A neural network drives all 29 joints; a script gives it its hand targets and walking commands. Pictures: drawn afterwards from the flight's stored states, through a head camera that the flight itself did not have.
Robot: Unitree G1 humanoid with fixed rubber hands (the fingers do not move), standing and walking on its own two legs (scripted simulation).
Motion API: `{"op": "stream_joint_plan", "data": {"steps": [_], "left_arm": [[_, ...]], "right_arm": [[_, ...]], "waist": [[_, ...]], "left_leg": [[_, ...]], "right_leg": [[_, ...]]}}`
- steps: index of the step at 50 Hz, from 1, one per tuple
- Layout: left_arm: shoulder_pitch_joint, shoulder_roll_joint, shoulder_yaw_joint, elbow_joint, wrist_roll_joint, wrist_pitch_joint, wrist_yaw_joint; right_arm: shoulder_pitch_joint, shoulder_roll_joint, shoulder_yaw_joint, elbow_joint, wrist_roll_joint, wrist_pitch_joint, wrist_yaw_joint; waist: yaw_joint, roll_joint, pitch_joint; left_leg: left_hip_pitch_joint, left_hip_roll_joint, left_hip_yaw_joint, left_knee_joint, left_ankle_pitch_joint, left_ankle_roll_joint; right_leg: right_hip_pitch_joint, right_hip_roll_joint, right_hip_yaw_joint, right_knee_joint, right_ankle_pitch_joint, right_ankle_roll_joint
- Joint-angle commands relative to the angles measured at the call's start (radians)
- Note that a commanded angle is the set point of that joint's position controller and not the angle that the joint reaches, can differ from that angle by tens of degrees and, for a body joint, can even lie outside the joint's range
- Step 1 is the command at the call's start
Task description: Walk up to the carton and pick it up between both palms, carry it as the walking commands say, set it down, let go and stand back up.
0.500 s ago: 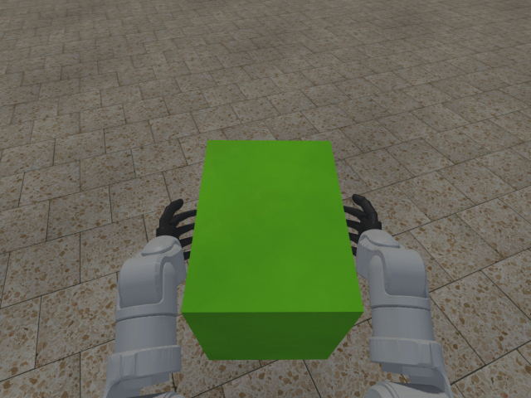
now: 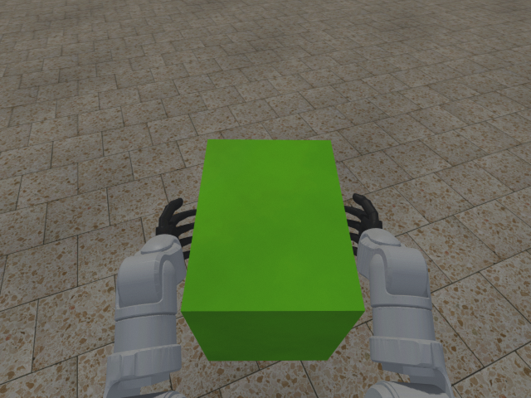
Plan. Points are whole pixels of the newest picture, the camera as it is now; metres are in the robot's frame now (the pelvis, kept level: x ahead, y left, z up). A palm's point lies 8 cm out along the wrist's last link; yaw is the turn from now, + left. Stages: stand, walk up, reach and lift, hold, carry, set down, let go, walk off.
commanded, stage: carry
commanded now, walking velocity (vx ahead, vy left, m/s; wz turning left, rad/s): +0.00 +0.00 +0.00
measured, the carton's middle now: (268, 252) +0.34 +0.00 +0.02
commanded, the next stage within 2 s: none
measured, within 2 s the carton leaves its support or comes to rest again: neither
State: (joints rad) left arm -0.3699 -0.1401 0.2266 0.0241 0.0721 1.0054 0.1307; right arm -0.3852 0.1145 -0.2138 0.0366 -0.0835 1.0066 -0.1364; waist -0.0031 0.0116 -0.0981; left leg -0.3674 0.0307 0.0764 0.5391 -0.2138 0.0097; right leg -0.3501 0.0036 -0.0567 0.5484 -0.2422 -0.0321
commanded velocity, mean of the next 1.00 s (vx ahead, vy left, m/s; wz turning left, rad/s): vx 0.00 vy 0.00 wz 0.42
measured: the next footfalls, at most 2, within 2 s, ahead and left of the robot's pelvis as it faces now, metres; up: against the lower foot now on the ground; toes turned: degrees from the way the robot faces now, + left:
left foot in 1.36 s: -0.04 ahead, +0.16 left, +0.00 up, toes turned +40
right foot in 1.74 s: +0.12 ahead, -0.01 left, +0.00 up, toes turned +55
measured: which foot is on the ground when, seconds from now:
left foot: down 0.00-1.00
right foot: down 0.00-1.00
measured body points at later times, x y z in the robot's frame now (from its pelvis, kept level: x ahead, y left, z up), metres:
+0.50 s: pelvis +0.00 +0.00 +0.00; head -0.01 -0.01 +0.45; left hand +0.33 +0.15 +0.08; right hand +0.33 -0.15 +0.08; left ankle +0.04 +0.11 -0.73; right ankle +0.03 -0.10 -0.73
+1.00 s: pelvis -0.01 +0.02 -0.02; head +0.01 +0.01 +0.43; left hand +0.29 +0.23 +0.08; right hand +0.36 -0.06 +0.08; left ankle +0.04 +0.12 -0.73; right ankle +0.01 -0.10 -0.71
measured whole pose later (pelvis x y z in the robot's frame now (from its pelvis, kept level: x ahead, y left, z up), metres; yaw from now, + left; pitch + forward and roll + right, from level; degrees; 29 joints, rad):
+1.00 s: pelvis -0.01 +0.02 -0.02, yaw +13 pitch +4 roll +0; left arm -0.45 -0.15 0.26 -0.08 0.05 1.11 0.17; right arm -0.49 0.11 -0.25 -0.05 -0.06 1.12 -0.15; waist -0.02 0.02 -0.04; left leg -0.53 -0.06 -0.02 0.69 -0.23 0.05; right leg -0.48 -0.07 -0.09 0.88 -0.53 0.09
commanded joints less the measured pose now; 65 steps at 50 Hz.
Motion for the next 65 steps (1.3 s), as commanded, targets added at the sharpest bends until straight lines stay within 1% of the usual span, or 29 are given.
{"op": "stream_joint_plan", "data": {"steps": [1,30,32,33,36,37,39,40,41,42,43,44,45,46,47,48,49,51,52,53,54,55,56,57,58,59,61,63,65], "left_arm": [[-0.575,-0.749,-0.569,-0.079,-0.210,-0.023,-0.091],[-0.541,-0.749,-0.578,-0.076,-0.206,-0.055,-0.115],[-0.666,-0.828,-0.669,-0.247,-0.277,-0.034,-0.098],[-0.670,-0.812,-0.664,-0.251,-0.270,-0.010,-0.084],[-0.544,-0.735,-0.607,-0.216,-0.221,0.059,-0.040],[-0.543,-0.715,-0.592,-0.192,-0.207,0.073,-0.029],[-0.540,-0.704,-0.570,-0.152,-0.181,0.091,-0.015],[-0.564,-0.706,-0.559,-0.138,-0.171,0.093,-0.009],[-0.617,-0.709,-0.554,-0.133,-0.168,0.092,-0.004],[-0.651,-0.711,-0.548,-0.127,-0.167,0.090,0.001],[-0.677,-0.712,-0.548,-0.126,-0.170,0.089,0.005],[-0.681,-0.716,-0.552,-0.134,-0.178,0.091,0.005],[-0.702,-0.729,-0.561,-0.157,-0.191,0.090,0.004],[-0.708,-0.750,-0.565,-0.160,-0.200,0.087,0.003],[-0.686,-0.775,-0.574,-0.168,-0.209,0.083,-0.001],[-0.697,-0.791,-0.581,-0.175,-0.226,0.076,-0.007],[-0.704,-0.806,-0.591,-0.188,-0.245,0.070,-0.014],[-0.695,-0.825,-0.611,-0.212,-0.276,0.063,-0.022],[-0.672,-0.823,-0.615,-0.218,-0.280,0.063,-0.025],[-0.634,-0.817,-0.617,-0.220,-0.280,0.063,-0.027],[-0.595,-0.804,-0.614,-0.221,-0.278,0.065,-0.030],[-0.635,-0.786,-0.607,-0.233,-0.276,0.055,-0.030],[-0.675,-0.785,-0.614,-0.244,-0.273,0.051,-0.031],[-0.674,-0.785,-0.625,-0.263,-0.275,0.055,-0.038],[-0.703,-0.763,-0.617,-0.261,-0.268,0.050,-0.040],[-0.683,-0.751,-0.613,-0.258,-0.257,0.046,-0.038],[-0.643,-0.740,-0.614,-0.294,-0.255,0.043,-0.030],[-0.647,-0.709,-0.603,-0.286,-0.253,0.048,-0.021],[-0.649,-0.685,-0.591,-0.258,-0.247,0.057,-0.011]], "right_arm": [[-0.547,0.775,0.581,-0.082,0.221,-0.016,0.096],[-0.512,0.780,0.589,-0.073,0.213,-0.051,0.119],[-0.638,0.839,0.676,-0.243,0.280,-0.026,0.107],[-0.658,0.823,0.675,-0.258,0.281,-0.002,0.096],[-0.557,0.750,0.633,-0.232,0.266,0.075,0.067],[-0.562,0.731,0.621,-0.210,0.262,0.092,0.061],[-0.575,0.719,0.605,-0.176,0.261,0.115,0.058],[-0.611,0.723,0.604,-0.163,0.267,0.120,0.059],[-0.662,0.730,0.603,-0.152,0.275,0.120,0.060],[-0.695,0.737,0.601,-0.139,0.282,0.119,0.061],[-0.710,0.747,0.595,-0.124,0.285,0.117,0.061],[-0.706,0.747,0.583,-0.119,0.283,0.116,0.059],[-0.693,0.752,0.568,-0.125,0.279,0.113,0.056],[-0.688,0.767,0.567,-0.143,0.277,0.112,0.053],[-0.664,0.783,0.567,-0.160,0.268,0.111,0.049],[-0.673,0.793,0.576,-0.178,0.263,0.104,0.045],[-0.678,0.801,0.583,-0.201,0.261,0.097,0.042],[-0.665,0.805,0.592,-0.241,0.256,0.087,0.038],[-0.645,0.798,0.593,-0.249,0.250,0.085,0.035],[-0.613,0.791,0.596,-0.250,0.242,0.086,0.032],[-0.573,0.780,0.596,-0.240,0.232,0.090,0.030],[-0.594,0.783,0.612,-0.247,0.236,0.091,0.033],[-0.650,0.796,0.621,-0.268,0.238,0.085,0.030],[-0.658,0.807,0.633,-0.268,0.242,0.080,0.025],[-0.702,0.794,0.647,-0.271,0.253,0.076,0.024],[-0.690,0.790,0.655,-0.271,0.256,0.074,0.025],[-0.632,0.807,0.660,-0.268,0.271,0.074,0.029],[-0.656,0.793,0.656,-0.249,0.277,0.080,0.022],[-0.659,0.776,0.652,-0.218,0.279,0.088,0.018]], "waist": [[0.000,-0.015,-0.306],[-0.001,-0.014,-0.298],[0.001,-0.002,-0.297],[0.003,-0.011,-0.304],[0.007,-0.072,-0.336],[0.008,-0.097,-0.330],[0.004,-0.168,-0.303],[0.001,-0.169,-0.281],[-0.003,-0.143,-0.264],[-0.006,-0.108,-0.252],[-0.011,-0.056,-0.236],[-0.012,0.092,-0.221],[-0.018,0.227,-0.250],[-0.024,0.197,-0.268],[-0.021,0.142,-0.305],[-0.017,0.109,-0.337],[-0.013,0.103,-0.361],[-0.008,0.125,-0.395],[-0.005,0.142,-0.402],[0.006,0.139,-0.406],[0.022,0.069,-0.401],[0.022,-0.240,-0.368],[0.011,-0.404,-0.324],[0.006,-0.226,-0.296],[0.010,-0.155,-0.293],[0.010,-0.158,-0.292],[0.008,-0.205,-0.298],[0.012,-0.227,-0.309],[0.013,-0.257,-0.318]], "left_leg": [[0.117,0.101,-0.105,-0.066,0.093,0.027],[0.138,0.099,-0.107,-0.067,0.116,0.029],[0.095,0.098,-0.116,-0.037,0.148,0.023],[0.054,0.090,-0.114,0.009,0.166,0.023],[-0.062,0.061,-0.102,0.130,0.162,0.011],[-0.097,0.045,-0.092,0.167,0.109,0.007],[-0.116,0.011,-0.059,0.236,-0.125,0.006],[-0.096,0.009,-0.049,0.239,-0.161,0.009],[-0.060,0.006,-0.050,0.219,-0.155,0.013],[-0.018,0.004,-0.067,0.178,-0.129,0.016],[0.012,0.019,-0.127,0.108,-0.092,0.025],[0.002,0.111,-0.300,-0.039,0.003,0.056],[0.055,0.209,-0.526,-0.126,0.168,0.116],[0.157,0.230,-0.594,-0.134,0.304,0.157],[0.222,0.223,-0.595,-0.101,0.371,0.165],[0.256,0.204,-0.561,-0.063,0.411,0.156],[0.256,0.180,-0.521,-0.037,0.425,0.142],[0.217,0.129,-0.459,-0.022,0.371,0.107],[0.177,0.104,-0.432,-0.021,0.344,0.080],[0.096,0.070,-0.381,-0.002,0.311,0.040],[-0.051,0.028,-0.313,0.051,0.218,-0.013],[-0.238,-0.070,-0.181,0.234,-0.128,-0.056],[-0.421,-0.067,-0.078,0.483,-0.393,-0.056],[-0.443,-0.007,-0.051,0.573,-0.379,-0.060],[-0.424,0.000,-0.028,0.593,-0.323,-0.063],[-0.388,0.001,-0.012,0.586,-0.257,-0.064],[-0.317,-0.031,0.031,0.515,-0.203,-0.063],[-0.241,-0.055,0.070,0.384,-0.181,-0.053],[-0.164,-0.077,0.112,0.237,-0.172,-0.045]], "right_leg": [[0.112,-0.124,0.126,-0.087,0.126,-0.035],[0.127,-0.127,0.122,-0.086,0.153,-0.037],[0.147,-0.145,0.109,-0.064,0.161,-0.022],[0.160,-0.157,0.113,-0.044,0.181,-0.021],[0.222,-0.234,0.137,-0.011,0.252,-0.047],[0.230,-0.271,0.146,-0.011,0.271,-0.059],[0.180,-0.368,0.162,-0.031,0.253,-0.080],[0.124,-0.386,0.145,-0.035,0.198,-0.076],[0.061,-0.379,0.104,-0.023,0.109,-0.056],[0.002,-0.355,0.057,0.005,0.003,-0.024],[-0.052,-0.315,0.006,0.060,-0.107,0.019],[-0.096,-0.225,-0.078,0.187,-0.221,0.078],[-0.147,-0.106,-0.119,0.330,-0.298,0.125],[-0.215,-0.072,-0.076,0.376,-0.371,0.136],[-0.238,-0.076,-0.022,0.404,-0.359,0.136],[-0.235,-0.079,0.007,0.392,-0.330,0.136],[-0.207,-0.076,0.014,0.358,-0.305,0.133],[-0.105,-0.059,-0.014,0.242,-0.277,0.128],[-0.028,-0.057,-0.031,0.154,-0.268,0.120],[0.098,-0.075,-0.040,0.025,-0.213,0.105],[0.267,-0.149,0.013,-0.089,-0.154,0.077],[0.350,-0.372,0.268,-0.194,-0.047,0.004],[0.364,-0.577,0.380,-0.151,0.281,-0.091],[0.371,-0.565,0.281,-0.102,0.476,-0.096],[0.376,-0.512,0.178,-0.073,0.581,-0.077],[0.381,-0.462,0.085,-0.046,0.672,-0.056],[0.387,-0.407,-0.050,0.021,0.738,-0.018],[0.374,-0.395,-0.122,0.061,0.717,0.008],[0.373,-0.398,-0.169,0.104,0.692,0.024]]}}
